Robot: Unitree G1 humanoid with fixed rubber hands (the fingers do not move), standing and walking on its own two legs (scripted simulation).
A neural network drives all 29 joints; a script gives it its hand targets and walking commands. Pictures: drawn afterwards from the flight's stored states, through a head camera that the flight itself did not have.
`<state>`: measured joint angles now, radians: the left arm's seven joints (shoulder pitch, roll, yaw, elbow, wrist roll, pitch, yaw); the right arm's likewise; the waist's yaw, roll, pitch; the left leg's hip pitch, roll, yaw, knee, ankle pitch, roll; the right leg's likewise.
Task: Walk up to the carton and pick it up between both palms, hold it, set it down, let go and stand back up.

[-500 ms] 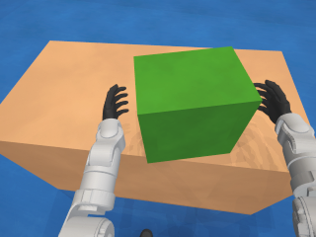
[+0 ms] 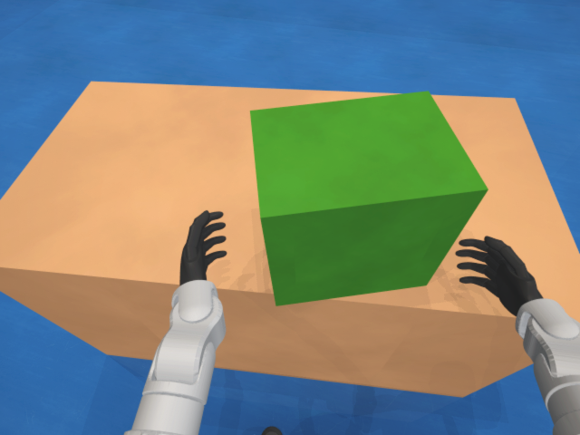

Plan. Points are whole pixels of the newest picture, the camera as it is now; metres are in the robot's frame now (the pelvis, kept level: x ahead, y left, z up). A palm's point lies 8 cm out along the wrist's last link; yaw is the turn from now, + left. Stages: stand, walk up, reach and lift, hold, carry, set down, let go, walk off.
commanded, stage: set down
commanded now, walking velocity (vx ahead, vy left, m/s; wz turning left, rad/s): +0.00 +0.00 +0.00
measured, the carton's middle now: (346, 206) +0.46 +0.00 +0.02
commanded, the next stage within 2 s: none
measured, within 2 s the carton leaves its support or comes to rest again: neither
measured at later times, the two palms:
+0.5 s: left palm (191, 314) +0.25 +0.18 +0.03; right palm (561, 316) +0.32 -0.27 +0.03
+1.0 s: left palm (191, 332) +0.23 +0.19 +0.00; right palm (559, 359) +0.27 -0.27 +0.00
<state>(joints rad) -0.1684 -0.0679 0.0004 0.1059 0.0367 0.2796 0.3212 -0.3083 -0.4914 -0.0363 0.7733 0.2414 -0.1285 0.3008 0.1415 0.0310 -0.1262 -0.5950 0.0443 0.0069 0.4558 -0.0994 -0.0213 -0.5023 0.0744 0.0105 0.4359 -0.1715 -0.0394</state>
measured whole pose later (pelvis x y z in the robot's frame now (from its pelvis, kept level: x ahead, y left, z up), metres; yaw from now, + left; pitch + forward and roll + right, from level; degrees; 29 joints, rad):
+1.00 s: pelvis +0.03 +0.00 +0.00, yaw +0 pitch +5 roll -1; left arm 0.23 -0.05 -0.01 0.08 0.04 0.06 0.28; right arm 0.06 -0.44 -0.04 0.71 0.31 -0.31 0.30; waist 0.09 -0.05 -0.06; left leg -0.39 0.04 0.01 0.50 -0.20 -0.02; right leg -0.28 0.08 0.01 0.44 -0.25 -0.04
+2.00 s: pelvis +0.05 +0.00 +0.00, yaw +1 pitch +4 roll -1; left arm 0.34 0.07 0.01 0.23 0.04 0.08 0.20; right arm 0.18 -0.27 0.00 0.72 0.31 -0.27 0.19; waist 0.06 -0.10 -0.05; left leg -0.33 0.03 0.01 0.50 -0.23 -0.02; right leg -0.22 0.07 0.01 0.44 -0.28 -0.05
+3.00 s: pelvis +0.05 -0.01 +0.01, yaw +1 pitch +1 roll +1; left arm 0.34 0.17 0.06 0.40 0.04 0.07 0.03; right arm 0.22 -0.16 0.01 0.74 0.20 -0.23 0.02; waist 0.05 -0.07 0.00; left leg -0.25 0.01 0.01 0.43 -0.20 -0.02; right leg -0.17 0.04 0.01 0.44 -0.30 -0.04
